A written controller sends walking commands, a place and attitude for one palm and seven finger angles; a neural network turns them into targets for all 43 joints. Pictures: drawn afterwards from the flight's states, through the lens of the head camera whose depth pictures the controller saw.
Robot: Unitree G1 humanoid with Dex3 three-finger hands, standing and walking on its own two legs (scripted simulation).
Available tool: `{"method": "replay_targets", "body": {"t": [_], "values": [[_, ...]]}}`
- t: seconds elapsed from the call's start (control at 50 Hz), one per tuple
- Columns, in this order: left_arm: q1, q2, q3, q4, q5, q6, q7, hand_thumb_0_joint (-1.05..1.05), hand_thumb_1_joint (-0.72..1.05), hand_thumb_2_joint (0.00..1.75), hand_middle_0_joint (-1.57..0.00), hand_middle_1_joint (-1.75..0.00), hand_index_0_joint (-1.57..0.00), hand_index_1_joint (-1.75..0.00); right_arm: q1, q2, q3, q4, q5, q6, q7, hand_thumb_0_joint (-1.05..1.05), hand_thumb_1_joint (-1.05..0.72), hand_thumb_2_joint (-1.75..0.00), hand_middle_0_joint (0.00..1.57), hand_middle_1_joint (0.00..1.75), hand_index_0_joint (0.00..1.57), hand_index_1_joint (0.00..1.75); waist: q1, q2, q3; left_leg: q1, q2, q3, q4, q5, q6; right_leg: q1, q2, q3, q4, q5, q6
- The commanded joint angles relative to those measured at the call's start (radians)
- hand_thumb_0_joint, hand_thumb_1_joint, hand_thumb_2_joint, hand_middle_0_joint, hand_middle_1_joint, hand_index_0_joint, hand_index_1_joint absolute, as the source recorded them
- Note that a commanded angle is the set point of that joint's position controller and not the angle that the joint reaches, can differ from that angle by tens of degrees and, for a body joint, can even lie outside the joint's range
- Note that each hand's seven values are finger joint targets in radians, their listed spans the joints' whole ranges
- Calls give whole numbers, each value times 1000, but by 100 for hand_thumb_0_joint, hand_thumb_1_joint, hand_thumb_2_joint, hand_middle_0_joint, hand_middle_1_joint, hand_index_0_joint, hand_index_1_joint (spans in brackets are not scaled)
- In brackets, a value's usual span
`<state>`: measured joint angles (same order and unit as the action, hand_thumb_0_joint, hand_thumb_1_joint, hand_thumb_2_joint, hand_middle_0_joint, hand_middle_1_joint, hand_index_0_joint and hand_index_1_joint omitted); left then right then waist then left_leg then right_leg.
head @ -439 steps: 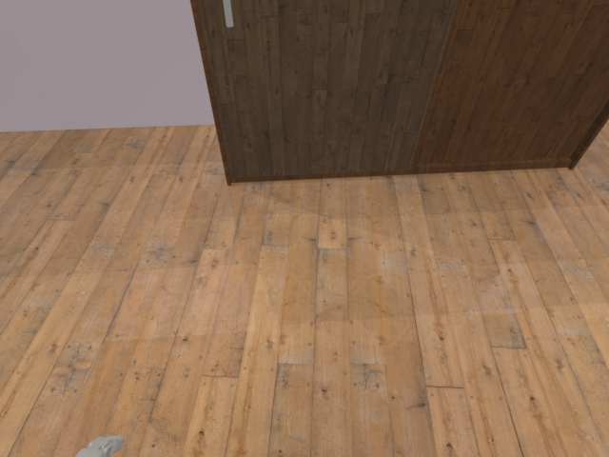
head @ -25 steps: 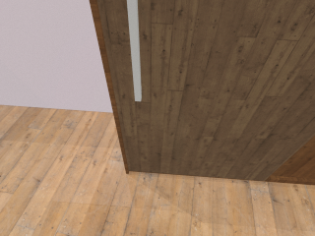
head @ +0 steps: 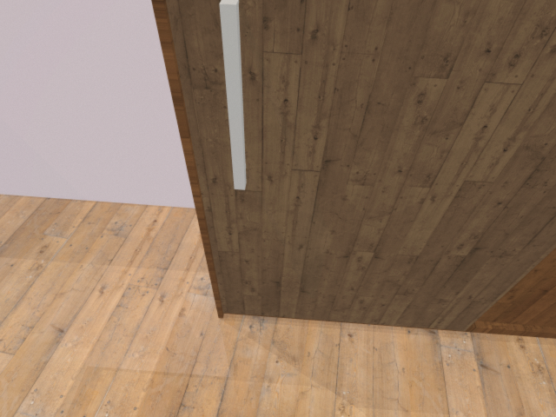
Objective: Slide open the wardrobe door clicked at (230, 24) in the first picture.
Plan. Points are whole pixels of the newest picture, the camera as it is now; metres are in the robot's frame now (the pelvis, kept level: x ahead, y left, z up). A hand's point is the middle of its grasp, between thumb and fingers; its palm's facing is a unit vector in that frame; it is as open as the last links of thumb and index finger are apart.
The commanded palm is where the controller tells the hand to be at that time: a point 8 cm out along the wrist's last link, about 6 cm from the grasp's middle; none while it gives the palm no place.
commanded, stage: shuffle to correct the standing spot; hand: left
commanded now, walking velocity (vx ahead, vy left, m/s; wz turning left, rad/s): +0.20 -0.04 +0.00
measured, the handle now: (237, 107) +0.57 +0.12 +0.16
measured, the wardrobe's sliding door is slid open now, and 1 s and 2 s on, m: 0.00 0.00 0.00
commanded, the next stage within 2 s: come to a stop and stand still in 0.28 s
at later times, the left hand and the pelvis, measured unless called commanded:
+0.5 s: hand out of the picture +0.09 +0.14 -0.18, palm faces +0.10 -0.98 -0.17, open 7.3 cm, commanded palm none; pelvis +0.10 -0.02 -0.01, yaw +1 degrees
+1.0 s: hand (191, 416) +0.16 +0.15 -0.17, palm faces +0.04 -0.96 -0.29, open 7.3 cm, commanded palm none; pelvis +0.11 -0.05 -0.01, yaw +0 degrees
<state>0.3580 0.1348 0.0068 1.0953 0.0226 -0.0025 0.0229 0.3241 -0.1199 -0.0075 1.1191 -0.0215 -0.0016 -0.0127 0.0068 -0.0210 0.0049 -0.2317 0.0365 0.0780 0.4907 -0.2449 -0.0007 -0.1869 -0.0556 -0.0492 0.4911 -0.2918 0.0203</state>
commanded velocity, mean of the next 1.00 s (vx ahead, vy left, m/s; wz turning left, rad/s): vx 0.01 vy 0.01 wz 0.00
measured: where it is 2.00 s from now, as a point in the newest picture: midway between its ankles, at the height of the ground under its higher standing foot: outside the picture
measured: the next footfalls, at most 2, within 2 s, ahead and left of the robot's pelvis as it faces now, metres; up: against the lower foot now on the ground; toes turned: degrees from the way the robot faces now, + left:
left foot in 0.62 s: +0.20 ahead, +0.10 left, +0.00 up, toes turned +8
right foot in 0.92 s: +0.15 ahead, -0.15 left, +0.00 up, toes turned -6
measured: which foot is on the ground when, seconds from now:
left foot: down 0.00-0.38, up 0.40-0.60, down 0.62-0.92, up 0.94-1.00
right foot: down 0.00-0.64, up 0.66-0.90, down 0.92-1.00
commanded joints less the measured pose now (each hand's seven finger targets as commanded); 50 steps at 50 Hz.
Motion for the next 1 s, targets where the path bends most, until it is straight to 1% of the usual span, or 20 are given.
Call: {"method": "replay_targets", "body": {"t": [0.0,0.14,0.2,0.26,0.32,0.34,0.36,0.38,0.42,0.5,0.56,0.62,0.66,0.76,0.84,0.86,0.88,0.9,0.92,0.98], "values": [[110,82,30,-24,4,-16,-4,0,90,90,-20,-30,-20,-30,58,-92,-27,-40,-1,-10,-4,0,-90,-90,20,30,20,30,6,1,159,-101,61,-78,-99,-268,32,-122,-48,81,-133,-257,-67],[145,78,45,-13,0,-32,-6,0,90,90,-20,-30,-20,-30,91,-71,-24,-42,3,-40,-5,0,-90,-90,20,30,20,30,-2,-2,122,-66,59,-29,13,-35,39,-70,-61,60,-50,-78,-87],[111,41,39,-25,3,-35,-8,0,90,90,-20,-30,-20,-30,180,-118,-37,0,3,-49,-16,0,-90,-90,20,30,20,30,-39,167,75,118,174,-164,-60,189,100,-192,12,-67,175,30,-50],[-11,16,34,-65,2,-39,-13,0,90,90,-20,-30,-20,-30,238,-134,-39,35,-10,-44,-26,0,-90,-90,20,30,20,30,-73,227,136,213,299,-288,-125,417,198,-378,17,-97,304,-263,-40],[104,1,47,-31,3,-45,-27,0,90,90,-20,-30,-20,-30,110,-126,-33,5,-6,-43,-26,0,-90,-90,20,30,20,30,30,117,82,-28,203,-108,22,261,112,-20,14,-103,-5,-27,-51],[223,60,60,10,5,-53,-19,0,90,90,-20,-30,-20,-30,69,-79,-29,-24,6,-51,-19,0,-90,-90,20,30,20,30,82,-67,19,-217,99,8,230,131,61,224,-93,43,-101,50,-80],[335,151,80,41,2,-57,-5,0,90,90,-20,-30,-20,-30,3,-24,-18,-75,12,-58,-9,0,-90,-90,20,30,20,30,121,-304,-11,-420,-8,105,459,-258,22,357,-321,308,-209,171,-166],[341,141,70,45,-5,-56,2,0,90,90,-20,-30,-20,-30,-73,-61,-27,-99,5,-49,-8,0,-90,-90,20,30,20,30,127,-234,29,-456,26,5,583,-323,21,283,-362,355,-217,249,-215],[225,61,47,20,3,-49,16,0,90,90,-20,-30,-20,-30,-95,-16,-22,-86,5,-35,-8,0,-90,-90,20,30,20,30,71,-107,154,-446,79,-20,594,-246,3,148,-334,212,-188,485,-223],[119,55,30,-7,13,-49,23,0,90,90,-20,-30,-20,-30,-35,38,-6,-40,14,-19,-1,0,-90,-90,20,30,20,30,18,-103,73,-197,25,49,238,-139,-12,101,-210,3,-103,789,-165],[66,74,29,-25,-3,-28,28,0,90,90,-20,-30,-20,-30,26,-10,-9,-13,15,-10,-12,0,-90,-90,20,30,20,30,-25,-103,39,44,27,49,2,228,-4,-13,-144,-52,1,628,-93],[95,38,28,-52,-2,-5,39,0,90,90,-20,-30,-20,-30,76,-135,-38,-28,14,-15,-30,0,-90,-90,20,30,20,30,-25,163,-33,201,255,-114,5,982,129,-97,-38,-73,141,113,-2],[71,53,36,-57,-9,10,38,0,90,90,-20,-30,-20,-30,48,-153,-39,-34,14,-12,-45,0,-90,-90,20,30,20,30,-23,267,-36,205,327,-193,-59,1178,208,-155,-10,-15,336,-277,-3],[7,25,53,-88,0,23,23,0,90,90,-20,-30,-20,-30,-47,-191,-74,-95,1,2,-46,0,-90,-90,20,30,20,30,-19,154,-96,197,320,-142,-52,905,217,-210,5,27,404,-246,-11],[73,24,54,-87,8,21,15,0,90,90,-20,-30,-20,-30,-141,-185,-78,-140,-3,15,-28,0,-90,-90,20,30,20,30,42,120,-83,-11,243,-72,-28,460,135,-14,5,-27,126,6,-6],[86,47,56,-89,13,15,16,0,90,90,-20,-30,-20,-30,-142,-158,-74,-146,1,19,-20,0,-90,-90,20,30,20,30,50,50,-67,-77,187,-49,22,237,88,38,-16,-8,-5,109,0],[50,114,57,-104,20,4,21,0,90,90,-20,-30,-20,-30,-128,-97,-65,-157,8,26,-11,0,-90,-90,20,30,20,30,32,-164,-24,-138,68,21,128,-56,16,-6,-156,167,-142,185,-34],[1,178,60,-129,18,-1,19,0,90,90,-20,-30,-20,-30,-108,-62,-58,-172,9,35,-2,0,-90,-90,20,30,20,30,15,-248,6,-157,-6,31,216,-229,-16,-74,-295,273,-204,249,-123],[-24,196,62,-147,15,1,16,0,90,90,-20,-30,-20,-30,-137,-74,-62,-171,5,48,0,0,-90,-90,20,30,20,30,35,-209,16,-142,-1,-15,336,-287,-13,-150,-321,291,-234,147,-171],[-87,169,54,-151,12,-8,16,0,90,90,-20,-30,-20,-30,-127,-89,-56,-148,3,40,5,0,-90,-90,20,30,20,30,12,-167,61,-195,7,-59,450,-203,-14,-116,-259,231,-192,252,-179]]}}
